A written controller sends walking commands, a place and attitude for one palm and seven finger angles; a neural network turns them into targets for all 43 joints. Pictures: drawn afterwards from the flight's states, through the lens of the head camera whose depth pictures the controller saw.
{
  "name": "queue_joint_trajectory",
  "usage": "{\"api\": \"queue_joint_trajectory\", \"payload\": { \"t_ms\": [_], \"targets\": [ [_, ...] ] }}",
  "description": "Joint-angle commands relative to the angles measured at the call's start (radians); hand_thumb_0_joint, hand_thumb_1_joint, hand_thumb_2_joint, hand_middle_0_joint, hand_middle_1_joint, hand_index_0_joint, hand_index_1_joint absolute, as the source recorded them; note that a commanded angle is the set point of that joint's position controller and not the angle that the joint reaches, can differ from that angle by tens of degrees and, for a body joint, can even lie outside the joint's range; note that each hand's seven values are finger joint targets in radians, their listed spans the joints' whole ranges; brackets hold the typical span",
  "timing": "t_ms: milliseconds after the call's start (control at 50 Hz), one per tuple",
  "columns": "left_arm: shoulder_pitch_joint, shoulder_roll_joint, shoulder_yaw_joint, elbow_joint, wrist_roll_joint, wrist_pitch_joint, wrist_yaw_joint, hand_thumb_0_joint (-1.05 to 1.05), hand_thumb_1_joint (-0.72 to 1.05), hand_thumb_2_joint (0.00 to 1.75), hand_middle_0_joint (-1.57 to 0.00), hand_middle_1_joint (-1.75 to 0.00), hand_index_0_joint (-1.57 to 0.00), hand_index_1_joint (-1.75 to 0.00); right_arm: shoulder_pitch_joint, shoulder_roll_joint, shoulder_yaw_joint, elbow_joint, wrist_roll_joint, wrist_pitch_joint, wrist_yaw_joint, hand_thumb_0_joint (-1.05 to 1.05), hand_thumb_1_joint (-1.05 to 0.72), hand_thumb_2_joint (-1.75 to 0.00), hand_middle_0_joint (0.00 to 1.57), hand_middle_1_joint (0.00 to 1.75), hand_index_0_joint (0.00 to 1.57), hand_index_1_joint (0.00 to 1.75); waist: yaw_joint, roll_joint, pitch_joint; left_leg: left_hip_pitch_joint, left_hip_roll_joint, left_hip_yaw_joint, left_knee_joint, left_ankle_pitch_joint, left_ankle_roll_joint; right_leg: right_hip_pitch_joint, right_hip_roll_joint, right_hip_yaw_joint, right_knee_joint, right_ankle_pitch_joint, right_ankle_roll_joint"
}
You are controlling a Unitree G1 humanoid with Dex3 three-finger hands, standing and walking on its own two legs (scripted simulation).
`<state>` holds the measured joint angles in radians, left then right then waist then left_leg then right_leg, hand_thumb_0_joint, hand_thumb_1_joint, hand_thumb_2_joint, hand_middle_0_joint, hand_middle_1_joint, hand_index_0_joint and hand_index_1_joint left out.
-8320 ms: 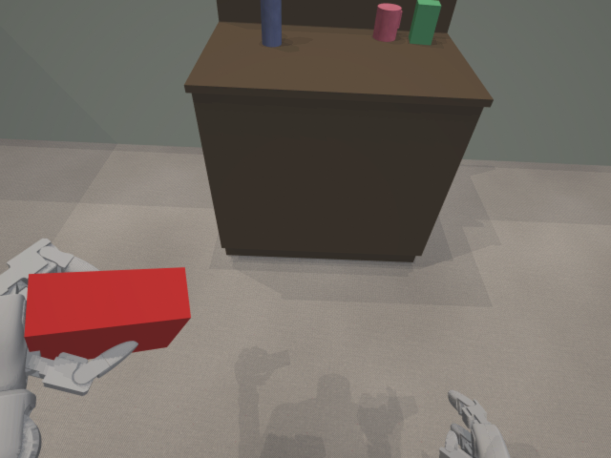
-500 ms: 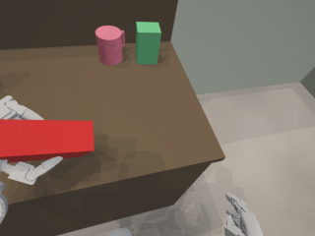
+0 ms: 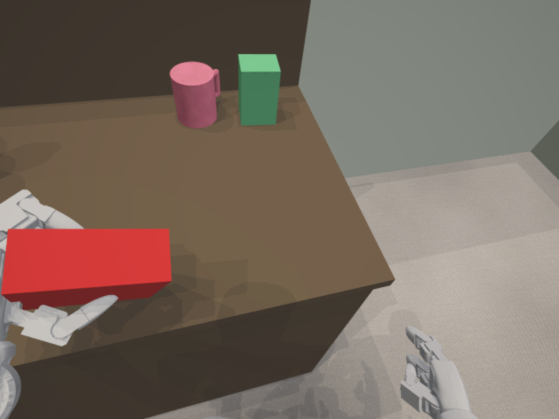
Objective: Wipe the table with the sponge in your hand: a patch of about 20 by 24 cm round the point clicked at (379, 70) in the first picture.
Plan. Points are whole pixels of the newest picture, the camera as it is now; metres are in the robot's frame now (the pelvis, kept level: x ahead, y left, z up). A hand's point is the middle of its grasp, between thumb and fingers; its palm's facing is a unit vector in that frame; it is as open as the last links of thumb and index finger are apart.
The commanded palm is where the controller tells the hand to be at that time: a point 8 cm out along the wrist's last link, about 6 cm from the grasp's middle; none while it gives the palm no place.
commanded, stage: look again from close up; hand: left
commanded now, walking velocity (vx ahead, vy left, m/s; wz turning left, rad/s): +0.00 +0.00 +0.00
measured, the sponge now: (116, 269) +0.24 +0.21 +0.14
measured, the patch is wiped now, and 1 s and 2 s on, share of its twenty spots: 0.00 0.00 0.00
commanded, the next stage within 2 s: shuffle to correct the standing spot in 0.08 s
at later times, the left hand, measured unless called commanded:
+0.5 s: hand (118, 257) +0.24 +0.20 +0.16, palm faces +0.29 -0.89 -0.34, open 9.7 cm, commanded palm +0.18 +0.24 +0.18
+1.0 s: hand (166, 260) +0.24 +0.16 +0.15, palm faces +0.22 -0.88 -0.42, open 9.7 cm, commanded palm +0.19 +0.20 +0.18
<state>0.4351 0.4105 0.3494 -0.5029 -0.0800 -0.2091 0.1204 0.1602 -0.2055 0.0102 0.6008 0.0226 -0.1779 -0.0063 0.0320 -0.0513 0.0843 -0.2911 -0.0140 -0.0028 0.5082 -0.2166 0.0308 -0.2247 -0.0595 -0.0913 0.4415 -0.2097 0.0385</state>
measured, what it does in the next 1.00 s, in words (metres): shifts its weight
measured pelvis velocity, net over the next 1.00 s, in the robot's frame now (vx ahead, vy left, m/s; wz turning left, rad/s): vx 0.01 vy -0.06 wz -0.09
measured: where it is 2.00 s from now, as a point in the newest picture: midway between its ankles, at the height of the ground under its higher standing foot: outside the picture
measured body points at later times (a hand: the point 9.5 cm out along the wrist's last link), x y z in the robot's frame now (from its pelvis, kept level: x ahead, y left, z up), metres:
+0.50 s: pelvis +0.00 -0.03 +0.00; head +0.03 +0.00 +0.45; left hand +0.22 +0.25 +0.18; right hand +0.18 -0.25 -0.06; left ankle +0.03 +0.09 -0.74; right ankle +0.01 -0.15 -0.74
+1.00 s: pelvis +0.01 -0.06 +0.00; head +0.05 -0.06 +0.45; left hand +0.23 +0.20 +0.18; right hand +0.17 -0.32 -0.08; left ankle +0.03 +0.09 -0.74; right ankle +0.01 -0.15 -0.74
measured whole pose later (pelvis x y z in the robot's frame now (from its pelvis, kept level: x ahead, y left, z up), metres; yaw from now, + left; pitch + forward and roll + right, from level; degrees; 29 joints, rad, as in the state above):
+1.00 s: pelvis +0.01 -0.06 +0.00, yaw -5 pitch +0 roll -1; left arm 0.52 0.40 0.36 -0.57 -0.10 -0.10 0.10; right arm 0.17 -0.22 -0.01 0.56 0.01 -0.08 -0.05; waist 0.00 0.00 0.08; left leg -0.27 0.11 0.03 0.52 -0.25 -0.06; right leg -0.25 0.06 -0.05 0.47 -0.23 -0.05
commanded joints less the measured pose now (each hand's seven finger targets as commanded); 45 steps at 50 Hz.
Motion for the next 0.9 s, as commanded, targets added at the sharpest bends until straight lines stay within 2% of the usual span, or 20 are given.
{"api": "queue_joint_trajectory", "payload": {
  "t_ms": [0,60,80,160,180,260,280,340,360,380,460,480,560,580,640,660,680,840,860,880],
  "targets": [
    [-0.056,0.153,0.11,-0.223,-0.014,-0.068,0.019,0.0,0.1,1.3,-1.2,-1.6,-1.2,-1.6,-0.078,-0.14,-0.058,-0.157,0.006,-0.047,-0.014,0.0,-0.9,-0.9,0.2,0.3,0.2,0.3,-0.016,0.126,-0.199,0.048,0.072,-0.097,-0.117,0.075,-0.028,0.097,-0.033,0.084,-0.066,0.106,-0.048],
    [-0.043,0.16,0.122,-0.207,-0.009,-0.055,0.024,0.0,0.1,1.3,-1.2,-1.6,-1.2,-1.6,-0.094,-0.141,-0.056,-0.16,0.009,-0.04,-0.019,0.0,-0.9,-0.9,0.2,0.3,0.2,0.3,-0.016,0.118,-0.189,0.061,0.072,-0.091,-0.123,0.036,-0.028,0.084,-0.031,0.093,-0.082,0.076,-0.049],
    [-0.037,0.127,0.098,-0.199,-0.006,-0.057,0.02,0.0,0.1,1.3,-1.2,-1.6,-1.2,-1.6,-0.081,-0.137,-0.052,-0.155,0.0,-0.033,-0.021,0.0,-0.9,-0.9,0.2,0.3,0.2,0.3,-0.018,0.104,-0.179,0.044,0.075,-0.083,-0.129,0.017,-0.024,0.091,-0.029,0.086,-0.094,0.07,-0.048],
    [-0.048,0.155,0.119,-0.202,0.001,-0.041,0.024,0.0,0.1,1.3,-1.2,-1.6,-1.2,-1.6,-0.098,-0.141,-0.052,-0.168,0.006,-0.029,-0.027,0.0,-0.9,-0.9,0.2,0.3,0.2,0.3,-0.018,0.115,-0.167,0.059,0.076,-0.08,-0.136,-0.011,-0.023,0.074,-0.027,0.098,-0.106,0.039,-0.049],
    [-0.055,0.112,0.087,-0.201,0.003,-0.044,0.018,0.0,0.1,1.3,-1.2,-1.6,-1.2,-1.6,-0.082,-0.133,-0.046,-0.163,-0.002,-0.023,-0.029,0.0,-0.9,-0.9,0.2,0.3,0.2,0.3,-0.021,0.106,-0.164,0.051,0.085,-0.076,-0.149,-0.015,-0.022,0.08,-0.015,0.089,-0.108,0.037,-0.048],
    [-0.095,0.152,0.124,-0.233,0.003,-0.03,0.018,0.0,0.1,1.3,-1.2,-1.6,-1.2,-1.6,-0.101,-0.132,-0.049,-0.187,0.003,-0.016,-0.03,0.0,-0.9,-0.9,0.2,0.3,0.2,0.3,-0.016,0.131,-0.173,0.071,0.121,-0.069,-0.157,0.008,-0.027,0.068,0.015,0.102,-0.071,0.062,-0.04],
    [-0.093,0.106,0.089,-0.214,0.001,-0.03,0.011,0.0,0.1,1.3,-1.2,-1.6,-1.2,-1.6,-0.087,-0.123,-0.043,-0.187,-0.003,-0.009,-0.028,0.0,-0.9,-0.9,0.2,0.3,0.2,0.3,-0.019,0.129,-0.157,0.048,0.135,-0.067,-0.169,-0.003,-0.025,0.068,0.024,0.091,-0.068,0.062,-0.037],
    [-0.109,0.113,0.092,-0.234,0.003,-0.024,0.004,0.0,0.1,1.3,-1.2,-1.6,-1.2,-1.6,-0.083,-0.123,-0.047,-0.206,0.0,-0.003,-0.019,0.0,-0.9,-0.9,0.2,0.3,0.2,0.3,-0.016,0.16,-0.172,0.052,0.161,-0.052,-0.159,0.019,-0.024,0.074,0.036,0.1,-0.04,0.088,-0.035],
    [-0.105,0.14,0.117,-0.239,0.003,-0.014,0.01,0.0,0.1,1.3,-1.2,-1.6,-1.2,-1.6,-0.103,-0.124,-0.045,-0.208,0.0,0.003,-0.017,0.0,-0.9,-0.9,0.2,0.3,0.2,0.3,-0.012,0.163,-0.173,0.051,0.162,-0.049,-0.163,-0.012,-0.024,0.068,0.037,0.101,-0.038,0.071,-0.034],
    [-0.1,0.088,0.074,-0.231,0.002,-0.014,0.002,0.0,0.1,1.3,-1.2,-1.6,-1.2,-1.6,-0.09,-0.116,-0.041,-0.208,-0.003,0.007,-0.015,0.0,-0.9,-0.9,0.2,0.3,0.2,0.3,-0.017,0.147,-0.161,0.033,0.163,-0.046,-0.166,-0.027,-0.02,0.069,0.042,0.092,-0.044,0.072,-0.034],
    [-0.061,0.146,0.13,-0.258,0.0,-0.004,0.006,0.0,0.1,1.3,-1.2,-1.6,-1.2,-1.6,-0.096,-0.117,-0.045,-0.219,-0.003,0.012,-0.013,0.0,-0.9,-0.9,0.2,0.3,0.2,0.3,-0.014,0.147,-0.184,0.052,0.155,-0.026,-0.136,-0.032,-0.022,0.062,0.033,0.113,-0.052,0.079,-0.042],
    [-0.049,0.109,0.1,-0.258,-0.005,-0.005,0.0,0.0,0.1,1.3,-1.2,-1.6,-1.2,-1.6,-0.085,-0.112,-0.041,-0.219,-0.01,0.018,-0.014,0.0,-0.9,-0.9,0.2,0.3,0.2,0.3,-0.018,0.135,-0.177,0.039,0.153,-0.016,-0.127,-0.035,-0.02,0.062,0.032,0.111,-0.062,0.084,-0.042],
    [-0.007,0.153,0.145,-0.269,-0.013,0.006,0.0,0.0,0.1,1.3,-1.2,-1.6,-1.2,-1.6,-0.086,-0.114,-0.048,-0.221,-0.008,0.023,-0.022,0.0,-0.9,-0.9,0.2,0.3,0.2,0.3,-0.021,0.13,-0.189,0.065,0.144,0.003,-0.082,0.007,-0.024,0.041,0.017,0.14,-0.066,0.114,-0.052],
    [-0.004,0.123,0.122,-0.271,-0.019,0.006,-0.005,0.0,0.1,1.3,-1.2,-1.6,-1.2,-1.6,-0.073,-0.113,-0.049,-0.216,-0.013,0.027,-0.024,0.0,-0.9,-0.9,0.2,0.3,0.2,0.3,-0.025,0.118,-0.192,0.061,0.144,0.007,-0.075,0.008,-0.022,0.039,0.019,0.138,-0.07,0.119,-0.052],
    [0.005,0.144,0.14,-0.285,-0.024,0.009,-0.01,0.0,0.1,1.3,-1.2,-1.6,-1.2,-1.6,-0.064,-0.121,-0.057,-0.219,-0.012,0.026,-0.032,0.0,-0.9,-0.9,0.2,0.3,0.2,0.3,-0.026,0.111,-0.211,0.078,0.146,0.009,-0.048,0.073,-0.022,0.045,0.012,0.147,-0.057,0.161,-0.055],
    [0.015,0.164,0.157,-0.292,-0.022,0.016,-0.003,0.0,0.1,1.3,-1.2,-1.6,-1.2,-1.6,-0.082,-0.12,-0.056,-0.216,-0.009,0.03,-0.034,0.0,-0.9,-0.9,0.2,0.3,0.2,0.3,-0.024,0.133,-0.216,0.091,0.145,0.009,-0.05,0.079,-0.021,0.042,0.009,0.15,-0.055,0.159,-0.056],
    [0.027,0.135,0.132,-0.284,-0.026,0.016,-0.007,0.0,0.1,1.3,-1.2,-1.6,-1.2,-1.6,-0.07,-0.119,-0.056,-0.213,-0.014,0.033,-0.036,0.0,-0.9,-0.9,0.2,0.3,0.2,0.3,-0.026,0.12,-0.209,0.083,0.146,0.016,-0.042,0.084,-0.018,0.042,0.011,0.143,-0.062,0.168,-0.054],
    [0.038,0.153,0.142,-0.283,-0.029,0.025,-0.007,0.0,0.1,1.3,-1.2,-1.6,-1.2,-1.6,-0.067,-0.13,-0.067,-0.208,-0.01,0.035,-0.045,0.0,-0.9,-0.9,0.2,0.3,0.2,0.3,-0.027,0.078,-0.2,0.08,0.141,0.013,-0.025,0.087,-0.02,0.035,0.0,0.15,-0.062,0.171,-0.057],
    [0.045,0.163,0.149,-0.283,-0.025,0.031,0.001,0.0,0.1,1.3,-1.2,-1.6,-1.2,-1.6,-0.082,-0.129,-0.063,-0.204,-0.006,0.037,-0.046,0.0,-0.9,-0.9,0.2,0.3,0.2,0.3,-0.027,0.101,-0.198,0.093,0.138,0.012,-0.032,0.092,-0.019,0.023,-0.002,0.157,-0.062,0.167,-0.058],
    [0.05,0.136,0.125,-0.281,-0.029,0.029,-0.003,0.0,0.1,1.3,-1.2,-1.6,-1.2,-1.6,-0.07,-0.128,-0.063,-0.2,-0.012,0.041,-0.046,0.0,-0.9,-0.9,0.2,0.3,0.2,0.3,-0.03,0.095,-0.196,0.086,0.139,0.013,-0.032,0.09,-0.017,0.028,0.002,0.147,-0.067,0.166,-0.056]
  ]
}}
